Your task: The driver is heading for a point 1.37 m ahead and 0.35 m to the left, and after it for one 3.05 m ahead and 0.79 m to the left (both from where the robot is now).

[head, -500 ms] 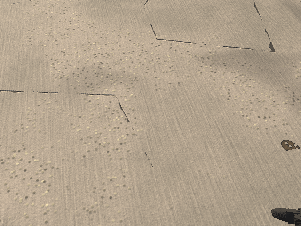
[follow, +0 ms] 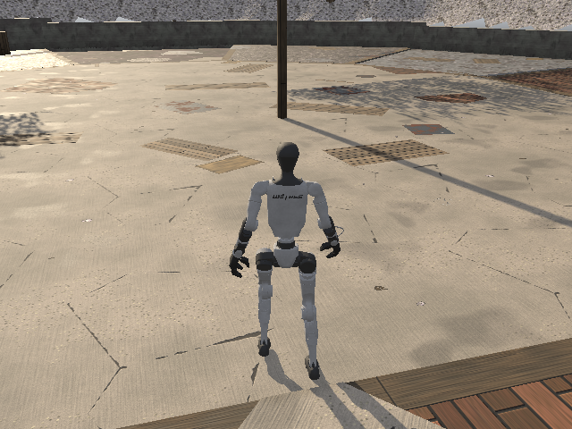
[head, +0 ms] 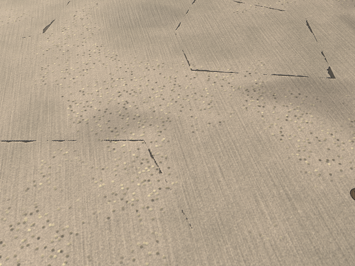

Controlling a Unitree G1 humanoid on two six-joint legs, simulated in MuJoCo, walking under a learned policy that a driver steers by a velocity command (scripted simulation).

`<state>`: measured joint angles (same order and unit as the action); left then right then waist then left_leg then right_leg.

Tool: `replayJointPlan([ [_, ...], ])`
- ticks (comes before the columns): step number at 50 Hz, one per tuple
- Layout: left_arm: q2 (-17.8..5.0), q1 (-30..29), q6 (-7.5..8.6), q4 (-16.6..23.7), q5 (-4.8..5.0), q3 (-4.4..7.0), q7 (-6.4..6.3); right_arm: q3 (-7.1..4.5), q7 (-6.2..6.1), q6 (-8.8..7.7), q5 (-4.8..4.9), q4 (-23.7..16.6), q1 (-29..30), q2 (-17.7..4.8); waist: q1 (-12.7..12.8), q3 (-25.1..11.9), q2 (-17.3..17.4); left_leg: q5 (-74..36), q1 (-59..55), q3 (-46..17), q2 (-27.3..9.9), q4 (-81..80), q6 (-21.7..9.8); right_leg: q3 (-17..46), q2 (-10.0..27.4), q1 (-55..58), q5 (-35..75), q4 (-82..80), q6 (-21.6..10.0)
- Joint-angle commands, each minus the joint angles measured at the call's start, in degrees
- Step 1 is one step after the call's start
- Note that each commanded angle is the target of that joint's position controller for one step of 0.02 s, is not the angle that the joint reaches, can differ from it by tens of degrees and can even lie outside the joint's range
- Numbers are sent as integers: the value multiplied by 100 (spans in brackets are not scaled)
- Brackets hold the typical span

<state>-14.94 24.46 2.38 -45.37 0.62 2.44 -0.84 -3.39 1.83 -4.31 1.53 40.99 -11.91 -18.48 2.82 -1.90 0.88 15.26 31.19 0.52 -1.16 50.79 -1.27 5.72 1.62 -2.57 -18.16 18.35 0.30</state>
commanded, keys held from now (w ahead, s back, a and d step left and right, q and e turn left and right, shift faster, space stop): w+q+shift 0.38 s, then w+shift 0.28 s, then w+e+shift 0.34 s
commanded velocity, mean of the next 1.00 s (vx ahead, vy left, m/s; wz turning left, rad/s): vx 0.92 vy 0.00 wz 0.25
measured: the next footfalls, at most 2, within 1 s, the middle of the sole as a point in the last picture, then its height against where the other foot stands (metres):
left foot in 0.18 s outside the picture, level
right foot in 0.68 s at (152, 222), level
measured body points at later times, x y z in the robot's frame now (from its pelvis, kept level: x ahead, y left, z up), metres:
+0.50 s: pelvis +0.31 +0.15 +0.00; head +0.32 +0.18 +0.45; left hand +0.46 +0.45 -0.06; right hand +0.38 -0.11 -0.11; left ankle +0.19 +0.17 -0.74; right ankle +0.58 +0.04 -0.67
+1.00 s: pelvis +0.74 +0.33 -0.01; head +0.75 +0.35 +0.44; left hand +0.57 +0.55 -0.13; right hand +1.08 +0.24 -0.02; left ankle +0.88 +0.56 -0.70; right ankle +0.67 +0.17 -0.74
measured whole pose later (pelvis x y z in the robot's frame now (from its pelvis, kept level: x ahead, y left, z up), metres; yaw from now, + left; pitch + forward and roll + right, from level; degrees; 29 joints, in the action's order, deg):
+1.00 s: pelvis +0.74 +0.33 -0.01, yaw +17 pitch +0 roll -2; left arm -14.8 34.6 4.4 -47.1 2.4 3.6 -0.3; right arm 0.9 2.1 -8.9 -0.4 33.9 3.1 -16.0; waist 8.4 1.8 0.7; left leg -2.0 36.6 -9.0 -3.7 36.3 1.8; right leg 11.0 -5.0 3.3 -19.6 16.9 -2.7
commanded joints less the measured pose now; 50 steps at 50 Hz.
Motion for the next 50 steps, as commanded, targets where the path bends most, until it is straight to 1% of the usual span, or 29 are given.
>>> replayJointPlan([
  [1, -1089, -324, 181, 404, 11, 290, -1, 77, 100, -77, -4, -702, 980, -65, 151, 675, -1112, -634, 700, -12, -207, -569, 79, 541, 1132, -159, -407, -1192, -876],
  [6, -1278, -273, 238, 291, 62, 373, 117, 107, 113, 73, 24, -944, 1053, -278, 43, 969, -767, -329, 347, 222, -292, -878, -276, -203, 1515, -127, 137, -1265, -775],
  [8, -1358, -453, 188, 325, 1, 376, 111, 10, 98, 92, 31, -860, 389, -464, -442, 590, -742, -141, -795, 699, 126, -907, -550, -864, 1337, -329, 2468, -230, -608],
  [9, -1258, -479, 170, 386, -81, 318, 75, -181, 74, 108, 65, -544, -711, -765, -964, -104, -540, -60, -2246, 897, 533, -815, -693, -1315, 1046, -709, 4153, 1281, -466],
  [10, -1100, -547, 226, 629, -158, 246, -5, -402, 32, 126, 92, -169, -2048, -1267, -1542, -693, 262, 462, -4207, -95, 377, -1084, -996, -1362, 721, -2267, 4059, 3429, -178],
  [11, -256, -275, 418, 993, -190, -23, 42, -489, 30, 105, 113, -70, -2248, -1965, -1020, -1162, 2398, 3596, -5178, -3963, -1026, -2995, -1860, -713, -391, -4161, -795, 5656, 142],
  [12, -822, -841, 625, 1083, 14, 56, 74, -269, 34, -2, 86, -379, -1995, -1304, -1152, -1120, 1623, 4154, -5097, -5431, -1454, -4026, -1749, 229, -301, -4808, -775, 6260, -108],
  [13, -1101, -1291, 729, 1164, 214, 133, 120, -213, 37, -78, -56, -387, -1827, -1109, -1067, -460, 896, 3444, -4653, -5046, -1573, -3915, -1627, 173, -79, -5235, -360, 6305, -300],
  [14, -968, -1462, 809, 1180, 115, 65, 97, -229, 49, -104, -122, -437, -1648, -1152, -920, -268, 141, 2580, -4045, -4492, -1397, -3743, -1567, 155, 145, -4968, -80, 5884, -410],
  [15, -854, -1462, 834, 1157, -47, 57, 77, -209, 56, -94, -160, -503, -1308, -1064, -650, -45, -148, 1816, -3294, -3941, -1181, -3674, -1525, 205, 305, -4533, 242, 5345, -406],
  [16, -825, -1327, 782, 1118, -84, 80, 90, -138, 46, -88, -218, -591, -1012, -871, -366, 63, 87, 1483, -2736, -3519, -901, -3767, -1522, 287, 396, -4082, 417, 5048, -375],
  [17, -823, -1271, 704, 1091, -91, 97, 115, -99, 15, -64, -175, -632, -821, -709, -226, 234, 309, 1269, -2417, -3205, -715, -3931, -1544, 266, 407, -3883, 481, 4747, -296],
  [19, -806, -1500, 588, 1128, -146, 104, 112, -56, -75, -86, -39, -571, -866, -540, -207, 617, 181, 723, -1973, -2766, -538, -4141, -1575, 90, 332, -3856, 753, 4158, -61],
  [24, -284, -2849, 634, 1497, -172, -84, 229, 11, -244, -119, -8, -88, -1407, -364, -722, 898, 278, -859, -1110, -1607, -115, -4392, -1194, -566, -107, -2752, 3131, 1879, 204],
  [29, -508, -3633, 690, 1842, 27, 16, 331, 30, -248, -51, 37, 471, -1970, -322, -978, 970, 435, -2306, -2839, -1754, -593, -4044, -962, -580, -267, -2966, 2991, 711, -107],
  [31, -743, -3363, 693, 1890, 63, 126, 327, -13, -306, 35, -68, 588, -1991, -507, -709, 558, 644, -5009, -3550, -1649, -718, -3329, -813, -858, -541, -2536, 2307, 746, -294],
  [32, -956, -2789, 655, 1830, 124, 229, 269, -49, -306, 83, -195, 616, -1936, -679, -350, 50, 837, -6422, -3752, -1620, -768, -2545, -764, -951, -654, -1863, 1896, 976, -438],
  [33, -1113, -1606, 577, 1620, 216, 311, 171, -74, -281, 135, -311, 542, -1545, -840, 376, -621, 992, -7098, -3457, -1475, -736, -1324, -681, -873, -433, -597, 1893, 1050, -640],
  [34, -1279, 164, 453, 1245, 155, 338, 63, -29, -283, 133, -427, 284, -997, -747, 1123, -1649, 740, -6096, -2133, -1406, -563, 438, -660, -121, 359, 1668, 1108, 1726, -923],
  [35, -1636, 671, 476, 873, 42, 428, 163, 213, -215, 16, -214, 263, -2051, 176, 424, -2655, -1914, -546, 412, -1199, 627, 3161, -81, 3328, 1869, 4032, -1297, 1212, -2207],
  [36, -980, 980, 492, 733, 73, 319, 186, 232, -171, -109, -25, 260, -1617, -236, 760, -2510, -2141, 1018, 1082, -1236, 617, 3334, -222, 4562, 1703, 4004, -2042, 114, -2027],
  [37, -752, 535, 455, 672, 19, 253, 132, 150, -129, -226, 121, -45, -593, -528, 759, -1176, -1533, 846, 1689, -1132, 182, 3338, -290, 3688, 1522, 3176, -1574, 10, -1840],
  [38, -771, 391, 419, 669, -72, 250, 161, 230, -97, -356, -2, -257, 29, -434, 653, -548, -362, 695, 1553, -991, 75, 3011, -362, 3191, 1261, 2146, -761, -153, -1748],
  [39, -692, 218, 418, 626, -137, 213, 212, 246, -63, -457, -139, -388, 450, -229, 375, 123, 188, 625, 1391, -897, 33, 2526, -398, 2798, 970, 1137, 42, -414, -1695],
  [40, -562, -18, 427, 647, -201, 166, 207, 259, -17, -479, -135, -419, 224, -94, -64, 203, -13, 465, 1138, -987, -114, 2173, -356, 2598, 813, 639, 160, -592, -1769],
  [43, -455, -346, 384, 623, 30, 134, 184, 293, -16, -435, -213, -428, 83, -29, -520, 643, -140, 530, 855, -872, -375, 1036, -35, 2265, 669, -530, 313, -960, -1845],
  [46, -883, -560, 399, 683, 162, 294, 28, 416, 58, -522, -301, -847, 1050, 55, -403, 1086, -206, -1196, -654, -517, -249, -890, 243, 1457, 258, -2425, 419, -1245, -1508],
  [48, -1108, -220, 404, 629, 180, 380, 12, 323, 60, -505, -209, -881, 1233, -105, -250, 906, -324, -2437, -1970, -506, -7, -1330, 386, 1506, 312, -2916, 217, -1400, -1315],
  [50, -1081, 38, 347, 584, 271, 386, 11, 191, -38, -445, -97, -917, 1335, -376, -204, 875, -366, -2296, -1943, -674, -24, -1757, 457, 1603, 372, -2193, 146, -1031, -1109],
])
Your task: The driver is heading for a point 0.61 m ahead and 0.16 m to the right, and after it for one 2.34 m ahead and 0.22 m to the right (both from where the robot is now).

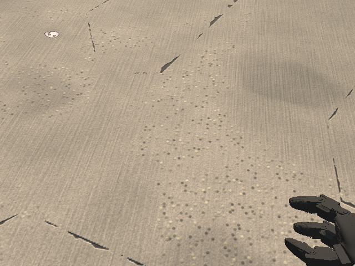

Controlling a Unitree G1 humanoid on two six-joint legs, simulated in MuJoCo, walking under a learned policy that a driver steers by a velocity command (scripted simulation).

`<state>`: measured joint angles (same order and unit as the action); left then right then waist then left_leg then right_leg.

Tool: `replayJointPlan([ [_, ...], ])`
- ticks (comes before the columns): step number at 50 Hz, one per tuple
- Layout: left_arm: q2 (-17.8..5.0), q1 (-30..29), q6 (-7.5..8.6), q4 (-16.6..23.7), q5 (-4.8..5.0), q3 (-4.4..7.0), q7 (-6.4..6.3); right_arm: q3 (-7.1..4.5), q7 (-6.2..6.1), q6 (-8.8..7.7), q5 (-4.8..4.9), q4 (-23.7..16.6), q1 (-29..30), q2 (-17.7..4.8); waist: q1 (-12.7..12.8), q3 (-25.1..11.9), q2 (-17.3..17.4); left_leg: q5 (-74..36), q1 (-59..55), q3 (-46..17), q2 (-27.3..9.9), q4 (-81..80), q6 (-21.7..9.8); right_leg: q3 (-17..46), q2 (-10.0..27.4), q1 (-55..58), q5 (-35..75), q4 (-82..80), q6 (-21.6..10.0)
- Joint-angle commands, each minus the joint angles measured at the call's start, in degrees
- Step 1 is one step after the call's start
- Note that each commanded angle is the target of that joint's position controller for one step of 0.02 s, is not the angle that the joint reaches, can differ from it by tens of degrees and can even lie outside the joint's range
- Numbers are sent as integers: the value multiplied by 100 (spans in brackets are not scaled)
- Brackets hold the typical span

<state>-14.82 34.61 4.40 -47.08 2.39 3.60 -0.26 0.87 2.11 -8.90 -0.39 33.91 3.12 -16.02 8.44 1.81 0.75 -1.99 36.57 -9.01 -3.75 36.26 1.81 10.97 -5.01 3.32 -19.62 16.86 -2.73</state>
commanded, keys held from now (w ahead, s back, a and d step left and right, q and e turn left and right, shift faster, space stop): w+e+shift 0.48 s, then w+q+shift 0.52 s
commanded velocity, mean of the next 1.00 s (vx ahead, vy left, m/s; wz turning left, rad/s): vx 1.00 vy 0.00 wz -0.30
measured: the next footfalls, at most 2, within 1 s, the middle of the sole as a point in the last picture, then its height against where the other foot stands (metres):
left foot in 0.08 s outside the picture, level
right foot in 0.52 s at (252, 244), level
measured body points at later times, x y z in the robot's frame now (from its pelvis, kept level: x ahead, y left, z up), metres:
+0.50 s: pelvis +0.43 -0.02 -0.04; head +0.44 -0.06 +0.41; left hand +0.78 +0.07 -0.06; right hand +0.28 -0.28 -0.17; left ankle +0.26 +0.20 -0.72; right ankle +0.58 -0.17 -0.72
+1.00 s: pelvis +0.85 -0.21 -0.03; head +0.86 -0.21 +0.42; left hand +0.96 +0.04 -0.16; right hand +0.92 -0.51 -0.12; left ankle +1.04 -0.23 -0.72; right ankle +0.58 -0.17 -0.71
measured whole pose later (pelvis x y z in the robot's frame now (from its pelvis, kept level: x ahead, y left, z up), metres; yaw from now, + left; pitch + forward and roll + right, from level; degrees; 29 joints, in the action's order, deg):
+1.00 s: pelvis +0.85 -0.21 -0.03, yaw -19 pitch -2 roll -2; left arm -15.3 23.0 3.7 -47.4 -1.5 2.3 -2.1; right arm -2.2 4.2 -3.1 3.1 41.5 -8.9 -16.5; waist 0.7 2.1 1.7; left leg -4.1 34.5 6.9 1.0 38.1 -7.3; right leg -15.5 -3.3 17.3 -26.8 21.8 0.3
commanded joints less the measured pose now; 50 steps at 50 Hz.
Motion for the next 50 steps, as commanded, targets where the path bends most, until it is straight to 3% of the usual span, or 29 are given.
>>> replayJointPlan([
  [1, -1030, -810, 82, 699, 104, 260, -48, -297, -115, 29, 125, -217, -174, -706, -780, 451, -340, -216, -2457, 286, 246, -439, 123, 1106, 1065, -2384, 421, -548, -692],
  [3, -1007, -680, -35, 628, -20, 230, -13, -525, -196, 49, 183, -115, -1039, -994, -1350, -166, -450, 702, -3326, 482, 321, -429, -68, 857, 866, -2003, 1929, 1090, -349],
  [4, -807, -880, -58, 777, -182, 140, 13, -630, -251, 87, 180, 68, -2269, -1168, -1983, -1073, -387, 1227, -4869, 148, -180, 9, -271, 622, 653, -2727, 2012, 2795, -110],
  [5, 139, -26, 16, 937, -107, -122, 1, -765, -263, 175, 7, 243, -3124, -1774, -1640, -2402, 1734, 3290, -6710, -2609, -1782, -733, -1067, 34, 76, -4109, -661, 5241, 101],
  [6, 17, 45, 50, 1088, 226, -216, -21, -767, -159, 224, 67, 354, -3181, -1776, -1506, -2740, 2798, 5284, -6722, -4865, -2266, -1988, -1365, -65, 385, -5002, -895, 6534, 69],
  [7, -392, -638, 16, 1051, 279, -119, -74, -682, -190, 256, 98, 292, -2731, -1270, -1629, -1575, 1878, 5108, -5936, -4131, -2020, -2200, -1191, -303, 645, -5518, -421, 6936, 81],
  [9, -548, -1590, -45, 1171, 9, -65, -51, -570, -211, 321, -51, 454, -2265, -788, -1470, -441, 464, 2786, -4455, -2116, -1620, -2002, -1001, -563, 1108, -5338, 95, 6605, 26],
  [10, -483, -1670, -113, 1247, -18, -31, 10, -528, -226, 310, -145, 535, -2019, -600, -1212, -228, 624, 2131, -3854, -1498, -1453, -2056, -999, -482, 1297, -5006, 219, 6299, 5],
  [12, -254, -1843, -308, 1356, 59, -46, 96, -485, -213, 276, -53, 702, -1734, -292, -968, 52, 670, 1514, -3341, -536, -1292, -2261, -913, -474, 1518, -4824, 67, 5955, -35],
  [15, -149, -2173, -399, 1609, -32, -117, 176, -555, -226, 208, 45, 793, -1492, -492, -745, 398, 313, 602, -3033, 405, -1359, -2630, -947, -508, 1638, -5034, 670, 5367, 5],
  [20, -401, -3089, -288, 1783, -69, -115, 408, -691, -272, 195, 44, 890, -1666, -1133, -932, 751, -242, -370, -3134, 1937, -910, -3083, -639, -1404, 1202, -4139, 2419, 3188, -196],
  [22, -675, -3180, -260, 1835, -45, -8, 454, -746, -265, 263, 34, 918, -1915, -1458, -815, 497, 49, -3220, -3658, 2194, -901, -2516, -541, -1948, 667, -3449, 2230, 2858, -376],
  [24, -1091, -2355, -313, 1718, 51, 190, 449, -826, -288, 402, 68, 862, -1928, -1813, -177, -107, 560, -5871, -4017, 2253, -1060, -921, -535, -2206, 211, -2405, 1441, 2963, -589],
  [25, -1326, -1247, -357, 1417, 1, 345, 402, -814, -298, 415, 92, 825, -1901, -1813, 367, -662, 558, -6136, -3400, 2074, -1133, 397, -608, -2005, 82, -821, 1288, 2815, -842],
  [26, -1497, -123, -430, 995, 16, 486, 265, -697, -289, 363, 113, 898, -1873, -1540, 870, -931, -64, -3601, -2046, 1972, -715, 2389, -431, -1243, 356, 1089, 1667, 2206, -1104],
  [27, -1819, -408, -439, 954, -28, 441, 192, -373, -211, 224, -72, 850, -2498, -430, -60, -1027, -2242, 3320, -275, 1813, 415, 5126, -316, 432, 1224, 2101, 1943, 2158, -1399],
  [28, -1567, -767, -295, 1299, -207, 291, 208, -290, -119, -1, 285, 709, -3124, -646, -361, -2537, -1933, 3268, 554, 281, 462, 5702, -487, 3404, 2467, 2544, -1250, 453, -2201],
  [29, -1230, -696, -184, 1263, -234, 265, 244, -411, -146, -31, 530, 654, -2073, -1165, 81, -1677, -653, 2749, 666, 202, 232, 5474, -609, 3412, 2405, 1604, -2150, -277, -1810],
  [30, -1291, -1003, -44, 1087, -237, 238, 280, -379, -181, -4, 589, 431, -1591, -1017, -223, -501, -49, 2390, 845, 311, 26, 4921, -633, 2864, 2380, 408, -1803, -536, -1623],
  [31, -1054, -1458, 90, 1055, -292, 170, 291, -326, -248, 91, 449, 545, -1575, -817, -518, -301, 357, 2050, 514, 154, -300, 4530, -645, 2283, 2267, -345, -1202, -453, -1421],
  [32, -854, -1778, 166, 1045, -405, 106, 284, -346, -238, 220, 397, 692, -1883, -786, -793, -91, 234, 1708, 147, 67, -474, 4335, -610, 1630, 2071, -1037, -808, -432, -1286],
  [34, -547, -1971, 278, 899, -373, 29, 286, -392, -223, 500, 387, 945, -2228, -683, -1049, 151, -121, 1408, -203, -45, -680, 3904, -491, 538, 1764, -1774, -132, -636, -973],
  [36, -568, -1883, 342, 729, -351, 54, 242, -369, -221, 619, 363, 947, -1938, -509, -958, 423, -103, 819, 169, -71, -664, 3444, -385, -374, 1549, -1828, 773, -850, -648],
  [39, -566, -1724, 389, 613, -385, 58, 117, -341, -154, 554, 319, 772, -1336, -392, -742, 616, -112, -382, 454, 255, -436, 2247, -306, -1535, 1191, -1619, 2075, -1084, -257],
  [44, -750, -1368, 351, 401, -367, 33, -67, -304, 142, 377, 307, 548, -705, -254, -542, 683, -87, -1539, 212, 1196, 7, 536, -527, -2370, 1238, -549, 3727, -1176, 205],
  [46, -995, -1309, 205, 386, -384, 75, -152, -387, 253, 350, 313, 407, -663, -442, -668, 431, -366, -1223, -171, 1734, 444, 170, -696, -2501, 1334, 164, 6020, -593, 363],
  [48, -1376, -1500, -9, 437, -391, 184, -291, -522, 252, 476, 389, 416, -1371, -702, -1243, -84, -871, -374, -933, 2042, 811, 359, -841, -2523, 1602, 657, 8458, 624, 403],
  [49, -1525, -1856, -86, 529, -379, 238, -304, -665, 208, 613, 399, 600, -2339, -1011, -1821, -460, -1026, 149, -1859, 1960, 862, 623, -1015, -2452, 1742, 474, 9173, 1716, 343],
  [50, -1548, -2406, -82, 706, -367, 248, -258, -867, 115, 763, 355, 1005, -3929, -1428, -2592, -968, -894, 414, -3613, 1365, 680, 661, -1293, -2241, 1712, -456, 8744, 3464, 205],
])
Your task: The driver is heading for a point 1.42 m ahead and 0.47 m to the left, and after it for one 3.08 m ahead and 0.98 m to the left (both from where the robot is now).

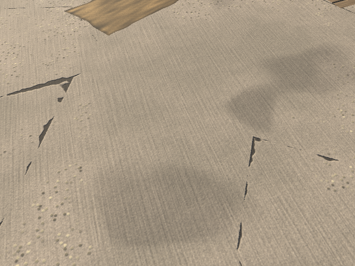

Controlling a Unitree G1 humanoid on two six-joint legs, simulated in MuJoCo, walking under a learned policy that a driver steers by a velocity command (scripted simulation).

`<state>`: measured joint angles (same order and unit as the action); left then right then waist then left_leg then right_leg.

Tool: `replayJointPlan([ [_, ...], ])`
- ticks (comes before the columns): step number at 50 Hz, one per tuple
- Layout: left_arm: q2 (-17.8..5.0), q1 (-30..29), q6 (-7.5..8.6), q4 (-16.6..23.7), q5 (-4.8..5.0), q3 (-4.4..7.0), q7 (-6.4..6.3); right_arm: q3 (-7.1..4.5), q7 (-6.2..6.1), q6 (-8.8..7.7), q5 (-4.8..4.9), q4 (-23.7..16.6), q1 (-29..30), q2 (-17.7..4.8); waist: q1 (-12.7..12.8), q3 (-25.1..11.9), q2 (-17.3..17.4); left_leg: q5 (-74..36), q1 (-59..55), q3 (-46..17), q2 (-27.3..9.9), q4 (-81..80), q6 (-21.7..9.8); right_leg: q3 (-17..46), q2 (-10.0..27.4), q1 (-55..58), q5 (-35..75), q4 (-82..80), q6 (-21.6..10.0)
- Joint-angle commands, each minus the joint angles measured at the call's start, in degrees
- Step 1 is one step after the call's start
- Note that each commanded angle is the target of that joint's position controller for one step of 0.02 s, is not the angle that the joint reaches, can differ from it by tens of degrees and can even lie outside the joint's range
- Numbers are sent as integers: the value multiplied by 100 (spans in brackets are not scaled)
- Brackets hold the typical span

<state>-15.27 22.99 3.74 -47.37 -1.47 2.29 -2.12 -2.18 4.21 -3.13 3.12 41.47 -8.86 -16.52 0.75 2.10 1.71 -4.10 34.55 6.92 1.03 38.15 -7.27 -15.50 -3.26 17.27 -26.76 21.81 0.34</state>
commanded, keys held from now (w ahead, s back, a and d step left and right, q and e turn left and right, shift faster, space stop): w+q+shift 0.52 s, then w+shift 0.28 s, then w+e+shift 0.20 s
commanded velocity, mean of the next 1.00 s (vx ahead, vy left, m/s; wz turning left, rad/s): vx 1.00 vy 0.00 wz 0.60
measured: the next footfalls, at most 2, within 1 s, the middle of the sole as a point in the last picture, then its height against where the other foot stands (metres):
right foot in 0.44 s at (202, 228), level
left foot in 0.92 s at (85, 184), level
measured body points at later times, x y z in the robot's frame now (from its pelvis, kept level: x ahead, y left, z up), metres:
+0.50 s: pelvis +0.46 +0.01 +0.01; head +0.48 +0.03 +0.46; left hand +0.56 +0.34 -0.03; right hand +0.63 -0.23 -0.10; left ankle +0.23 +0.03 -0.62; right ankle +0.62 -0.07 -0.70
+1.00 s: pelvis +0.80 +0.27 +0.01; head +0.82 +0.29 +0.46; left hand +0.61 +0.45 -0.13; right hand +1.12 +0.23 -0.06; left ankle +0.82 +0.41 -0.70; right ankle +0.71 +0.00 -0.59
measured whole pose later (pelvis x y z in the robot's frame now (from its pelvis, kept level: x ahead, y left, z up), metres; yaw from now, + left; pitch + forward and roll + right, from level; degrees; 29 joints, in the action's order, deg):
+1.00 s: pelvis +0.80 +0.27 +0.01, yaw +37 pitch +1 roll +0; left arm -13.3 28.0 5.1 -51.8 2.7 0.1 -0.1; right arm -1.0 2.1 -5.3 -0.1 34.6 -4.4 -13.7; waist 2.9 2.3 -0.8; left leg 11.4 28.3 4.3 0.1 38.5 -2.4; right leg 5.1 3.2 -7.8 -22.5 66.7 -2.4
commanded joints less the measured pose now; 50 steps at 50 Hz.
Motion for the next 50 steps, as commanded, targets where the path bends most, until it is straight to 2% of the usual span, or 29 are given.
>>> replayJointPlan([
  [1, -887, -1638, 130, 779, 108, 210, 123, -543, -225, 302, -24, 524, -3401, -1347, -2049, -710, 384, 524, -4319, -689, 5, 80, -615, 348, 504, -3278, 4186, 5804, -63],
  [2, 323, -947, 379, 1140, 181, -123, 301, -396, -191, 178, -273, 409, -2781, -1100, -789, -653, 2271, 1587, -5156, -2796, -432, -112, -1411, 1382, -394, -5853, -741, 7807, 50],
  [3, 15, -853, 625, 1460, 344, -211, 404, -281, -180, 33, -401, 19, -2117, -794, -565, -1300, 1646, 4186, -5187, -5264, -1286, -1778, -1932, 2352, -334, -6635, -450, 7852, -315],
  [4, -547, -1557, 718, 1575, 385, -87, 414, -265, -144, -65, -361, -106, -2043, -574, -677, -758, 250, 4782, -4450, -5544, -1291, -2630, -1472, 2420, -41, -6446, 150, 7021, -641],
  [5, -558, -1492, 725, 1654, 379, -62, 392, -287, -110, -169, -340, -194, -1649, -701, -166, -323, -529, 4790, -3592, -5556, -1343, -2789, -1396, 2467, 166, -6321, 544, 6266, -634],
  [6, -528, -1434, 657, 1540, 202, -75, 328, -293, -101, -246, -306, -327, -1234, -725, 65, -69, -942, 4229, -2817, -5238, -1098, -2730, -1353, 2528, 377, -5930, 760, 5755, -507],
  [8, -680, -1210, 489, 1418, 84, -2, 223, -297, -200, -261, -287, -492, -812, -777, 324, 136, -776, 3147, -1908, -4332, -576, -2803, -1281, 2533, 641, -5395, 979, 5058, -174],
  [10, -704, -1586, 395, 1547, 17, 5, 119, -246, -314, -272, -192, -435, -940, -612, 156, 358, -621, 2244, -1372, -3599, -275, -2810, -1208, 2335, 761, -5197, 1271, 3990, 119],
  [12, -392, -2471, 386, 1882, -49, -81, 99, -235, -443, -225, -111, -323, -1146, -566, -223, 510, -329, 1567, -960, -3005, 83, -2732, -1014, 2051, 586, -4841, 2250, 2667, 332],
  [15, -169, -3026, 419, 2126, 112, -87, 156, -298, -495, -110, -60, -157, -1411, -687, -635, 179, 113, 1612, -847, -2902, 257, -2513, -608, 1817, 137, -3822, 3294, 1231, 473],
  [19, -679, -2969, 522, 2161, 386, 181, 182, -348, -552, -45, -7, -29, -1455, -592, -528, -45, 500, 1300, -2249, -3473, -25, -1649, -350, 2256, 170, -3614, 3051, 338, 400],
  [21, -1074, -1541, 573, 1897, 444, 432, 147, -381, -511, 11, -151, -149, -1124, -685, 375, -989, 604, -474, -2604, -3240, 59, -14, -37, 2131, 296, -2177, 2573, 491, 105],
  [22, -1230, 24, 499, 1650, 434, 477, 83, -247, -448, 25, -367, -381, -829, -380, 1080, -2097, 488, -23, -1643, -2874, 120, 1793, 126, 2721, 1085, -171, 1570, 1266, -132],
  [23, -1754, 397, 483, 1463, 117, 519, 176, 2, -373, -35, -105, -622, -2084, 434, 269, -3111, -2508, 3841, 468, -2268, 842, 3854, 387, 6262, 2714, 1866, -803, 164, -1262],
  [24, -1318, 157, 443, 1497, 128, 478, 245, 32, -447, -5, 171, -567, -1898, -58, 429, -2587, -2726, 3300, 1456, -1875, 109, 4623, 377, 7289, 2883, 1493, -2692, -416, -1275],
  [25, -850, -163, 379, 1583, 171, 396, 188, -66, -475, 25, 46, -605, -1109, -529, 685, -1573, -1796, 2735, 1717, -1604, -96, 4701, 381, 6204, 2529, 653, -2145, -514, -1012],
  [26, -788, -260, 308, 1444, 127, 362, 165, -118, -463, 33, -129, -685, -600, -672, 687, -939, -715, 2414, 1553, -1407, -278, 4505, 383, 5153, 2250, -181, -871, -517, -832],
  [27, -788, -248, 278, 1275, 56, 348, 184, -115, -427, -7, -272, -839, -158, -567, 635, -453, -259, 2242, 1366, -1347, -429, 4217, 354, 4456, 1973, -914, 136, -566, -787],
  [28, -678, -344, 300, 1136, -5, 292, 199, -105, -366, -5, -212, -915, -151, -404, 393, -211, -391, 2112, 1104, -1424, -606, 4000, 324, 3997, 1816, -1466, 617, -678, -806],
  [31, -230, -384, 350, 780, 167, 150, 337, -15, -306, 86, -18, -923, -284, -48, 35, 60, -609, 2261, 1031, -1478, -755, 3600, 258, 3294, 1647, -2092, 1040, -988, -917],
  [36, -744, -274, 398, 493, 149, 243, 293, 50, -188, -30, -171, -1112, 521, -191, -45, 659, -261, 705, 1382, -1375, -595, 1938, 369, 2137, 1614, -2449, 2269, -1582, -996],
  [41, -947, 612, 310, -42, 303, 150, 257, 103, 20, -256, -194, -1497, 1771, -99, 291, 799, -318, 28, 183, -385, -268, 47, 150, 1414, 1614, -1894, 4245, -1878, -834],
  [43, -1193, 737, 222, -177, 264, 136, 214, -44, 2, -278, -206, -1601, 1605, -372, -44, 337, -895, 676, -611, -190, 127, -103, 31, 1438, 1796, -1371, 7055, -1062, -826],
  [45, -1458, 489, 100, -285, 197, 140, 148, -345, -167, -178, -143, -1223, -358, -913, -1295, -737, -1355, 818, -3068, -369, 193, -433, -157, 1405, 1763, -1850, 8271, 1127, -645],
  [46, -1231, 381, 122, -126, 100, 56, 125, -473, -307, -73, -177, -855, -1712, -1217, -1826, -1553, -1099, 1317, -5409, -1367, -680, 30, -176, 1557, 1461, -3566, 6259, 3030, -486],
  [47, 31, 1431, 244, 63, 199, -244, 202, -505, -300, -158, -383, -741, -1760, -1712, -788, -2831, 1018, 3767, -7039, -4496, -2383, -740, -859, 2063, 452, -5367, 237, 5314, -350],
  [48, -676, 726, 377, 83, 449, -85, 202, -404, -300, -187, -382, -647, -2094, -1103, -1230, -2991, 879, 4658, -6480, -5455, -2312, -1893, -682, 2628, 501, -5653, 153, 5896, -471],
  [49, -794, -101, 378, 375, 652, 27, 166, -310, -292, -232, -371, -478, -1768, -821, -1135, -1568, 698, 4175, -5603, -4505, -2155, -2082, -492, 2424, 668, -6296, 494, 6083, -420],
  [50, -620, -383, 369, 472, 579, -11, 136, -283, -278, -276, -349, -367, -1420, -679, -875, -862, 214, 3189, -4634, -3710, -2043, -2205, -435, 2316, 921, -6312, 901, 5860, -388],
])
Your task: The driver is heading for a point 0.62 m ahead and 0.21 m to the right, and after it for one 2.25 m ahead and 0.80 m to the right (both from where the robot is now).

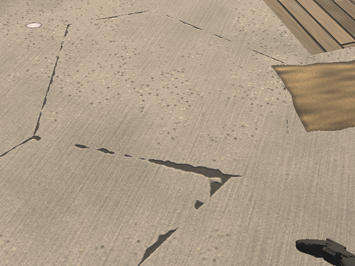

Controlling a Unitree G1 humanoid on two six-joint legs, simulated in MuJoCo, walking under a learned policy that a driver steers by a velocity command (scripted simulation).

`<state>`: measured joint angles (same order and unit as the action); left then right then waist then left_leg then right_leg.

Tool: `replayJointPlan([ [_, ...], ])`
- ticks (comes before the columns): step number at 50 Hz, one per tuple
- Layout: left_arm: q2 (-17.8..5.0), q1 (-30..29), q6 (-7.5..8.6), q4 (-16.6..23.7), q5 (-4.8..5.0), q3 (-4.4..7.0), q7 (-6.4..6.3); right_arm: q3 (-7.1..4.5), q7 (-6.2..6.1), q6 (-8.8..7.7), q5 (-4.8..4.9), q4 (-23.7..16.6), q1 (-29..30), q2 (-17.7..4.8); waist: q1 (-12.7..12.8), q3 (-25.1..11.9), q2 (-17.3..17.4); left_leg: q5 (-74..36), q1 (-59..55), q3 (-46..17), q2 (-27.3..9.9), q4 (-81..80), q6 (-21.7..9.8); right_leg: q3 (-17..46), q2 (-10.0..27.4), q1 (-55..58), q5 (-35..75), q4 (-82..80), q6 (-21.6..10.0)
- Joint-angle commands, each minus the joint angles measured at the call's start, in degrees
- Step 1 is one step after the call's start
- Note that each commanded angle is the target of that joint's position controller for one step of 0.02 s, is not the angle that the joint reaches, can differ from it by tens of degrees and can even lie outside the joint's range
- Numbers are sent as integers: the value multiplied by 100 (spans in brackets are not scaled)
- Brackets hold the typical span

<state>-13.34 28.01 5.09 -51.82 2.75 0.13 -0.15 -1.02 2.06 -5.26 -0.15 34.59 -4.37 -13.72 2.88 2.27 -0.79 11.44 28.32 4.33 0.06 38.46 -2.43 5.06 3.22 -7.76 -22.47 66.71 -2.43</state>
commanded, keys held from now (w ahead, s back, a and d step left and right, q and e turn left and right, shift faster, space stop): w+e+shift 0.46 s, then e+shift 0.14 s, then shift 0.16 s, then q+shift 0.24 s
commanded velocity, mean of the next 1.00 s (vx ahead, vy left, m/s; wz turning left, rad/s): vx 0.67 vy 0.00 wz -0.56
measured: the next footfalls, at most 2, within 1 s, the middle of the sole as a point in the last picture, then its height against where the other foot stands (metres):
right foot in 0.38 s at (231, 245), level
left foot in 0.78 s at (235, 162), level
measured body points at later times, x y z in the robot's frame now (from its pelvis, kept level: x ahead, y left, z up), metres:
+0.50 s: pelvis +0.44 -0.08 -0.01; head +0.46 -0.09 +0.44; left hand +0.60 +0.16 -0.12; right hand +0.54 -0.37 -0.08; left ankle +0.37 +0.13 -0.58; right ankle +0.50 -0.13 -0.71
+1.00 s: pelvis +0.74 -0.14 +0.02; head +0.78 -0.17 +0.46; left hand +1.05 -0.03 -0.08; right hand +0.68 -0.41 -0.10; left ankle +0.89 -0.15 -0.71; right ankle +0.65 -0.24 -0.66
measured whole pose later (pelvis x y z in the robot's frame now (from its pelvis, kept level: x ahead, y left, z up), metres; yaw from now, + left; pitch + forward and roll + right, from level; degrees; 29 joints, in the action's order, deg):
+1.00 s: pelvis +0.74 -0.14 +0.02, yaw -35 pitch +1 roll -1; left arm -15.8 5.8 -1.3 -38.2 -1.0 2.8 -2.4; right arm -2.6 1.1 -1.5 0.3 39.9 -13.2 -14.3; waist -2.3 5.9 1.2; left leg 0.5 23.2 -9.5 8.0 24.1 -2.5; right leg 6.8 -4.1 -25.7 -26.6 57.4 2.3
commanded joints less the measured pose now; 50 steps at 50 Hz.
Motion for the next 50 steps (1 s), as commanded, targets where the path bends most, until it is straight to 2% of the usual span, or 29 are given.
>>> replayJointPlan([
  [1, -717, -984, 159, 875, 6, 239, -72, -356, -39, -112, -93, 415, -1545, -719, -793, -457, 262, 955, -3130, -2717, -1720, -2368, -792, 204, 485, -3512, 770, 1185, -102],
  [2, -543, -583, 25, 800, 14, 247, -31, -311, -27, -168, -179, 479, -1304, -474, -416, -436, 608, 624, -2554, -2207, -1647, -2478, -788, 296, 688, -3078, 1027, 1122, -73],
  [3, -394, -440, -119, 726, 43, 244, 2, -291, 2, -191, -130, 557, -1100, -253, -261, -336, 647, 377, -2198, -1748, -1543, -2642, -747, 265, 793, -2859, 1026, 1054, -58],
  [6, -295, -821, -397, 842, 8, 267, 28, -316, -16, -229, -10, 711, -721, -235, -85, 351, 450, -639, -1529, -417, -1359, -2976, -460, 166, 925, -3179, 1187, 760, 11],
  [9, -355, -1407, -370, 1139, -68, 242, 101, -360, -146, -250, -135, 740, -653, -508, -59, 667, 339, -1070, -1387, 400, -1108, -3236, -476, -116, 755, -3407, 2389, -228, 79],
  [13, -485, -2217, -250, 1413, -102, 223, 371, -448, -277, -206, -56, 819, -1025, -1072, -293, 764, -180, -2214, -2260, 1072, -1103, -3287, -203, -904, 383, -3047, 3349, -1942, -226],
  [16, -952, -1771, -268, 1486, 25, 430, 455, -565, -356, 13, -12, 776, -1113, -1633, 147, 84, 435, -6522, -3315, 1189, -1242, -1921, 31, -1687, -428, -1968, 2682, -2165, -476],
  [18, -1639, 219, -482, 1084, 30, 770, 369, -623, -322, 143, 71, 592, -605, -1851, 1257, -822, 813, -7685, -2753, 961, -1405, 561, -103, -1446, -657, 347, 1674, -1919, -844],
  [19, -1890, 1211, -574, 784, 58, 925, 237, -541, -247, 76, 144, 603, -322, -1532, 1716, -985, 285, -5205, -1632, 933, -830, 2848, 82, -863, -517, 1844, 1877, -2515, -1099],
  [20, -1985, 818, -569, 693, -41, 856, 235, -172, -132, -173, -26, 338, -530, -194, 790, -325, -2208, 1989, 550, 401, 565, 5542, 334, 561, -259, 2263, 2131, -2800, -1605],
  [21, -1650, 45, -315, 1186, -311, 633, 268, -10, -52, -437, 187, -138, -1277, -58, -80, -1619, -2377, 2237, 1995, -1102, 741, 6218, 149, 4253, 945, 2955, -892, -4444, -2708],
  [22, -1196, 4, -189, 1383, -280, 600, 287, -129, -30, -575, 263, -204, -419, -858, 364, -1226, -971, 1552, 1998, -1385, 383, 5553, -188, 4796, 1055, 2422, -1993, -5461, -2247],
  [23, -1109, -127, -58, 1321, -281, 568, 334, -183, -65, -583, 312, -318, 5, -919, 102, -500, 163, 1102, 1885, -1303, 197, 4766, -289, 4606, 976, 1465, -2077, -5668, -1919],
  [24, -1179, -572, 44, 1425, -270, 580, 358, -162, -136, -537, 175, -230, -106, -818, -277, -226, 657, 906, 1480, -1393, -7, 4255, -192, 4299, 890, 655, -1090, -5496, -1890],
  [25, -1313, -1011, 84, 1549, -292, 615, 311, -194, -173, -470, 39, -165, -237, -848, -527, -29, 659, 883, 1048, -1467, -89, 3937, -2, 3775, 630, -88, 370, -5262, -1892],
  [27, -1259, -1331, 52, 1680, -218, 591, 180, -278, -222, -303, -45, -129, -301, -1008, -725, 60, 633, 1001, 464, -1361, -256, 3083, 349, 2554, 259, -822, 2699, -5159, -1718],
  [29, -1176, -1331, -30, 1651, -119, 576, -18, -207, -255, -220, -172, -419, 409, -745, -518, 242, 601, 484, 28, -867, -68, 1561, 620, 1605, -289, -1581, 4131, -4985, -1427],
  [31, -1232, -1169, -274, 1496, -103, 646, -173, -107, -231, -139, -181, -500, 642, -331, -253, -169, 199, -988, -723, -482, 396, 119, 707, 933, -833, -1785, 4156, -4588, -909],
  [34, -1022, -502, -471, 1203, -113, 630, -263, -185, -157, -109, -25, -557, 822, -415, 168, -577, -306, -2440, -1158, -535, 588, -876, 707, 1202, -738, -1251, 2809, -4197, -532],
  [36, -820, -556, -483, 1193, -131, 608, -306, -296, -157, -144, -34, -557, 777, -624, 90, -553, -551, -2436, -1102, -814, 452, -1225, 562, 1493, -584, -704, 2526, -3623, -443],
  [38, -712, -943, -465, 1357, -195, 590, -312, -419, -163, -234, -118, -242, -154, -812, -444, -985, -540, -3006, -1919, -759, 227, -1573, 372, 1249, -684, -310, 3038, -2350, -134],
  [39, -351, -960, -454, 1504, -306, 446, -270, -414, -137, -269, -182, -55, -909, -972, -680, -1684, 228, -4782, -3137, -1580, -715, -1186, 135, 854, -934, -777, 902, -735, 81],
  [40, -65, 572, -440, 1304, -233, 356, -184, -339, -85, -256, -388, -5, -925, -1044, 106, -2278, 1876, -6235, -4323, -4133, -2178, -1117, -1176, 921, -1636, -2009, -2136, 1089, 427],
  [41, -549, 1054, -490, 905, -325, 385, -110, -264, -1, -193, -241, 52, -1012, -653, 41, -2505, 1239, -6045, -4079, -4342, -2040, -955, -1354, 1263, -1195, -1814, -1963, 1452, 583],
  [42, -826, 848, -577, 956, -90, 426, -44, -307, 44, -109, -22, 143, -463, -886, 312, -2331, 1429, -2403, -4002, -4958, -2266, -1325, -1738, 889, -674, -2575, -1308, 1792, 623],
  [43, -1162, -381, -657, 1148, -228, 495, -118, -327, 37, 35, 70, -125, -182, -780, -145, -1703, 480, -291, -3103, -4684, -1513, -1940, -1365, 274, -576, -2657, -734, 1409, 693],
  [44, -1268, -1314, -708, 1451, -329, 548, -167, -288, -16, 133, 75, -216, 88, -801, -255, -1036, 126, 430, -2268, -4285, -1198, -2158, -1113, 220, -599, -2748, -320, 1052, 666],
  [46, -942, -1674, -701, 1633, -453, 489, -211, -403, -61, 220, 58, -142, -78, -1103, -170, -597, 137, 333, -1609, -3767, -594, -2322, -742, 197, -685, -2332, -177, 41, 519],
  [50, -590, -1735, -559, 1532, -366, 384, -283, -496, -189, 351, 80, -50, -501, -1101, -192, -954, 715, -524, -1792, -3462, -393, -2248, -711, 154, -853, -1731, -430, -1740, 459],
])
Over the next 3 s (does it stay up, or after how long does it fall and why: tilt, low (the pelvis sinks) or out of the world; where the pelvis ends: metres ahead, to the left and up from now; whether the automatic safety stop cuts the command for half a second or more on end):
stays up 1.78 -0.65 -0.01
